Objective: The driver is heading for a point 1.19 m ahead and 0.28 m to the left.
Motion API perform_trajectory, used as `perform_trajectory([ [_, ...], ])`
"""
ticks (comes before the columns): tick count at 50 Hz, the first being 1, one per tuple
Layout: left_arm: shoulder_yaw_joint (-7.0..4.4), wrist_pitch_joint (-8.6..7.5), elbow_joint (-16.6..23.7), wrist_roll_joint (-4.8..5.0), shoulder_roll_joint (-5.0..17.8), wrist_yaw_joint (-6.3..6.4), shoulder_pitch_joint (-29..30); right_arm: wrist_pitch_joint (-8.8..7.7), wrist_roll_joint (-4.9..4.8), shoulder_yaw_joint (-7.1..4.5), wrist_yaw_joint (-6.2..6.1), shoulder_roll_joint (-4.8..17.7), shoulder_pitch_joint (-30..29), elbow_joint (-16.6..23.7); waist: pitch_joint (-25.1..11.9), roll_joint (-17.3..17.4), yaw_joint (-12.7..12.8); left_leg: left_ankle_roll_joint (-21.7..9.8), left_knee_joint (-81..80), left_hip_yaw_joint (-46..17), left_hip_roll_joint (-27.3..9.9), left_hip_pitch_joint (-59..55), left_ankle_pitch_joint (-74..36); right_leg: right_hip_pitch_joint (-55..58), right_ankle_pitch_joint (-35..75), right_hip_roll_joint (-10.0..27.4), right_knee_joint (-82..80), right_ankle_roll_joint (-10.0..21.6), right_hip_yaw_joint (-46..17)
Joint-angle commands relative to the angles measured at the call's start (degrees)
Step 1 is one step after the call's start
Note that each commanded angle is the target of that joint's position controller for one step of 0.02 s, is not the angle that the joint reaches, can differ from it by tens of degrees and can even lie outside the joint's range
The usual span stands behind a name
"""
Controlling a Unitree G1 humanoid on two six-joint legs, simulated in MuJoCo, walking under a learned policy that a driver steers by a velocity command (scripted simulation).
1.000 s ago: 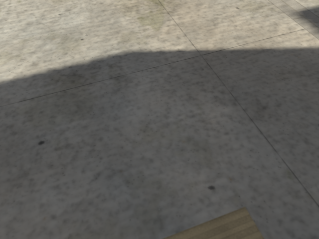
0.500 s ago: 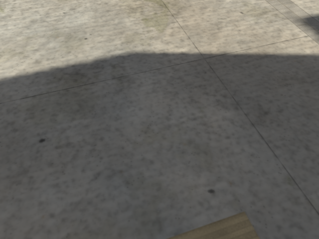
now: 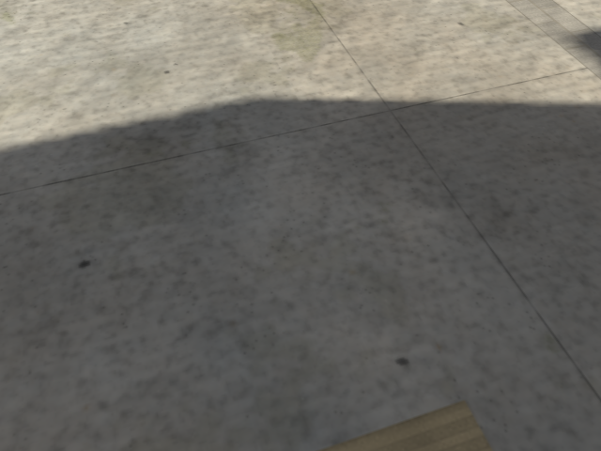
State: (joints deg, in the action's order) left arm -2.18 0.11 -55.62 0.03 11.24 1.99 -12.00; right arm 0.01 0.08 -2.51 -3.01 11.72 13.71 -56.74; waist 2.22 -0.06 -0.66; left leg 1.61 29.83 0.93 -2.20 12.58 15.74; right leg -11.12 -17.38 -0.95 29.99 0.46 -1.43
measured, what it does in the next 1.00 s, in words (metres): walks ahead: right foot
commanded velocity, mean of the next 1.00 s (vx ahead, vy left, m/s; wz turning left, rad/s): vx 0.27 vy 0.00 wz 0.00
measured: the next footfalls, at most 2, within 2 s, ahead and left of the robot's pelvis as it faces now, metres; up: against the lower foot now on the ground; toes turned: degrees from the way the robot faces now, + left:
right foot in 0.94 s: +0.44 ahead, -0.09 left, +0.00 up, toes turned -2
left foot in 1.50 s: +0.74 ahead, +0.16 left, +0.00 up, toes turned +10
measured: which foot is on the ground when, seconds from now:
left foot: down 0.00-0.94, up 0.96-1.00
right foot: down 0.00-0.48, up 0.50-0.92, down 0.94-1.00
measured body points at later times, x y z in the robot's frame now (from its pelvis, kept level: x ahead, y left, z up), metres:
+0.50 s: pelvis +0.04 +0.03 -0.01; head +0.04 +0.04 +0.44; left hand +0.03 +0.28 -0.16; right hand +0.05 -0.22 -0.15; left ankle +0.02 +0.12 -0.74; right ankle -0.01 -0.11 -0.73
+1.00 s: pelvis +0.28 +0.00 -0.02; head +0.32 +0.00 +0.43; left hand +0.51 +0.23 -0.12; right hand +0.19 -0.25 -0.16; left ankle +0.04 +0.12 -0.67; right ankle +0.40 -0.09 -0.74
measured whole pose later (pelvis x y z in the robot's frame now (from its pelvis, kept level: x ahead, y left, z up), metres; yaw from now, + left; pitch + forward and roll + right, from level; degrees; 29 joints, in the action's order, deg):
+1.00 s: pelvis +0.28 +0.00 -0.02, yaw +1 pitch +2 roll -1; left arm -2.6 -6.0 -49.2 1.2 13.2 -2.4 3.0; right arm -4.1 -0.3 -1.7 -0.5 12.2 27.2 -61.5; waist 3.0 0.3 -2.8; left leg -1.1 48.7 -2.0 -0.5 1.6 29.4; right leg -28.8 -7.1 -1.7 33.9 4.8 4.3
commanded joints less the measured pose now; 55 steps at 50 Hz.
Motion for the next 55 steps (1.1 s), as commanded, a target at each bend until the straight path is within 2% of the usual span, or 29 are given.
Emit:
perform_trajectory([
  [1,-0.92,-0.5,0.9,0.04,5.4,0.22,-0.8,-0.43,-0.02,-1.04,-0.22,5.6,1.8,0.8,-0.5,0.0,0.1,-1.0,-4.4,-0.4,-0.5,-1.5,-8.5,-2.3,10.1,2.0,-6.1,1.4,-1.7],
  [12,-0.41,-0.38,-2.6,0.13,5.0,0.31,-2.1,-0.34,-0.07,-0.61,-0.25,4.6,3.1,-2.4,0.3,0.1,0.2,-1.0,-5.2,-0.2,-0.1,-1.4,-7.9,-2.3,9.4,1.8,-7.0,1.3,-1.2],
  [14,-0.77,-0.11,-3.7,0.71,5.9,0.46,-3.9,-0.17,-0.59,-0.7,-0.33,4.3,4.7,-3.5,-0.2,-1.0,0.5,-1.9,-2.9,2.4,2.3,-0.3,8.1,-2.8,-9.5,0.8,-7.5,2.8,-0.8],
  [16,-1.3,-0.45,-3.2,1.26,7.6,0.52,-4.7,-0.71,-0.92,-0.79,-0.43,4.6,3.0,-2.4,4.9,-2.9,1.4,-3.5,0.1,2.2,2.6,6.4,20.6,-6.9,-27.4,3.9,-10.7,5.8,-5.8],
  [19,-2.63,-2.4,-4.0,1.85,11.4,-0.04,-8.7,-3.45,-1.28,-0.03,0.94,1.3,0.3,-0.6,7.2,-10.9,2.8,-4.3,13.2,2.8,2.4,13.0,10.1,-4.8,-32.5,16.1,-19.6,12.7,-24.0],
  [20,-2.58,-2.86,-3.4,1.74,11.0,-0.14,-7.3,-4.17,-1.55,-0.2,1.51,1.8,0.3,-0.3,7.5,-10.5,2.0,-5.5,14.9,1.2,1.1,13.0,10.0,-5.9,-30.4,17.8,-20.5,13.7,-26.2],
  [22,-2.22,-3.34,-1.5,2.26,10.1,-0.53,-1.7,-5.23,-2.08,-0.22,2.26,1.5,4.5,-1.3,7.2,-9.4,-2.0,-8.0,5.5,1.4,0.7,5.5,10.8,-9.4,-24.7,15.8,-18.2,11.6,-20.9],
  [23,-2.02,-3.25,-0.4,2.66,9.6,-0.73,1.6,-5.47,-1.89,-0.58,2.3,1.7,9.5,-3.5,6.5,-7.4,-4.6,-8.2,-2.4,2.9,2.3,-4.6,6.3,-14.2,-20.0,11.7,-14.5,9.1,-14.8],
  [24,-1.58,-3.47,0.4,2.4,7.8,-0.82,3.2,-5.44,-1.23,-1.4,2.27,3.7,14.8,-5.7,4.5,-2.8,-6.1,-7.7,-4.7,-0.8,0.9,-13.0,2.4,-18.5,-11.8,7.3,-5.5,6.5,-8.6],
  [25,-0.62,-4.18,1.8,1.94,4.2,-1.0,4.5,-5.6,-1.17,-2.83,2.17,8.8,22.9,-7.2,0.9,11.5,-8.1,-11.8,-14.3,-19.5,-10.2,-21.3,10.3,-26.7,-5.1,0.2,15.0,2.3,2.0],
  [26,-0.8,-5.38,3.9,1.93,4.6,-0.87,5.6,-6.3,-0.59,-3.13,3.03,12.3,26.2,-7.4,0.5,18.4,-8.0,-18.4,-21.4,-40.5,-20.5,-23.2,12.2,-35.7,-13.6,-2.6,28.9,1.8,0.8],
  [27,-1.18,-6.02,3.5,2.61,6.1,-1.19,4.7,-6.99,-0.01,-1.76,3.02,8.5,21.0,-6.1,3.4,10.2,-4.6,-18.8,-20.7,-39.5,-21.5,-21.0,11.8,-39.5,-11.5,1.5,37.7,2.9,-3.3],
  [28,-1.05,-6.4,2.5,2.89,6.0,-1.79,2.9,-7.35,-0.21,-1.02,3.15,6.0,16.9,-4.5,4.5,6.5,-2.8,-16.7,-20.3,-32.2,-18.7,-20.0,9.5,-41.0,-5.3,3.9,40.0,4.1,-3.6],
  [29,-1.26,-6.68,1.9,2.49,6.1,-2.0,2.6,-7.35,-0.33,-0.76,3.54,6.0,14.3,-3.6,4.3,4.2,-1.7,-14.5,-20.9,-26.2,-16.2,-19.2,6.0,-40.8,-0.2,5.6,38.6,4.7,-2.7],
  [31,-2.03,-6.6,2.1,1.57,7.2,-2.45,4.4,-6.56,-0.17,0.36,3.74,3.4,13.6,-3.2,4.0,4.2,-1.3,-11.3,-21.6,-16.2,-12.2,-17.5,-8.5,-37.4,5.6,7.4,33.3,4.2,-0.9],
  [32,-1.9,-6.31,2.0,1.45,6.0,-2.82,4.7,-6.13,0.06,0.62,3.54,3.0,15.3,-3.6,3.2,5.5,-1.5,-10.9,-21.3,-12.8,-10.9,-17.2,-14.5,-36.0,7.2,7.1,31.7,3.5,0.5],
  [37,-0.25,-5.57,7.0,1.36,2.4,-3.37,17.2,-5.24,0.38,0.48,1.87,6.4,17.1,-2.9,5.4,4.7,-3.6,-10.9,-24.1,-5.6,-8.1,-10.4,-20.1,-30.1,16.8,4.4,12.3,0.6,4.4],
  [42,0.02,-5.79,10.4,1.99,4.5,-4.51,23.4,-5.37,-0.79,-0.35,1.67,7.8,19.0,-4.0,7.5,5.8,-3.3,-10.9,-24.3,-4.2,-11.2,-14.2,-22.5,-26.2,19.3,3.2,2.1,2.7,4.3],
  [45,-1.35,-6.33,10.3,1.78,7.9,-4.9,18.8,-4.67,-0.54,-1.22,1.65,9.7,16.9,-3.5,1.9,7.7,1.0,-9.3,-15.1,-2.7,-12.6,-19.9,-46.1,-17.3,15.0,0.2,0.6,5.6,5.6],
  [46,-2.51,-6.29,8.3,1.9,9.9,-4.63,11.5,-4.11,-0.23,-1.43,1.65,10.1,15.8,-3.1,-2.9,8.8,4.9,-8.4,-6.6,-1.5,-11.7,-19.7,-55.8,-8.2,13.9,-1.7,0.8,6.9,6.8],
  [47,-3.89,-5.98,5.2,2.08,12.3,-4.13,1.0,-3.78,0.05,-1.26,1.78,9.9,14.4,-2.3,-8.8,8.6,9.8,-6.8,5.5,-0.4,-9.6,-13.6,-56.4,6.3,15.0,-1.2,0.7,8.8,5.6],
  [48,-5.0,-5.5,2.9,1.17,16.8,-3.37,-10.0,-3.96,1.05,-0.33,2.02,7.6,14.4,-0.6,-17.4,0.8,12.3,-5.3,24.8,1.0,-5.4,1.7,-34.2,25.3,11.5,11.3,2.2,12.6,-9.6],
  [49,-4.71,-5.45,1.7,0.34,17.6,-3.92,-12.4,-5.28,-0.09,1.96,2.98,-1.7,22.5,-1.1,-27.0,-15.3,6.5,-2.5,44.2,-4.3,6.0,20.7,15.0,39.8,-3.5,24.4,-8.0,22.1,-39.7],
  [50,-3.37,-5.64,1.7,0.83,12.3,-4.0,-9.2,-7.0,-1.91,0.48,3.17,4.6,16.4,-0.6,-20.7,-10.1,8.3,-4.3,50.8,-10.5,3.5,26.6,15.5,34.1,-6.9,21.5,-13.8,18.9,-41.1],
  [51,-2.61,-6.01,2.6,1.07,10.0,-3.91,-3.1,-7.84,-3.26,-0.45,3.1,7.6,10.1,1.9,-11.1,-8.0,6.5,-5.3,51.0,-8.0,0.7,29.8,10.3,24.6,-2.1,19.9,-15.1,16.3,-31.2],
  [52,-2.0,-6.53,3.7,0.84,8.5,-4.13,2.1,-8.11,-2.9,-0.61,2.51,8.0,7.1,2.6,-7.2,-1.4,4.1,-5.4,48.3,-6.8,-2.6,26.5,4.6,14.5,6.4,18.2,-16.6,14.9,-23.9],
  [53,-1.55,-6.95,3.8,0.12,6.9,-4.47,4.4,-7.72,-2.0,-1.27,2.02,7.8,6.2,2.8,-5.0,0.2,2.0,-5.3,45.4,-6.1,-4.4,23.4,1.6,7.2,11.8,16.1,-17.9,14.1,-18.3],
  [54,-1.11,-7.22,3.2,-0.49,5.7,-4.63,4.8,-6.89,-1.62,-1.34,1.96,6.4,8.0,2.8,-4.9,-1.3,-0.1,-5.4,43.5,-6.6,-6.0,19.7,0.0,3.0,12.8,14.3,-19.5,13.5,-14.7],
  [55,-0.97,-7.27,2.6,-0.38,5.4,-4.69,4.4,-6.15,-1.58,-1.31,1.89,5.0,9.0,2.8,-4.3,-2.5,-1.0,-5.3,41.5,-6.3,-6.5,18.4,-0.2,0.7,12.8,13.4,-20.9,13.7,-12.8],
])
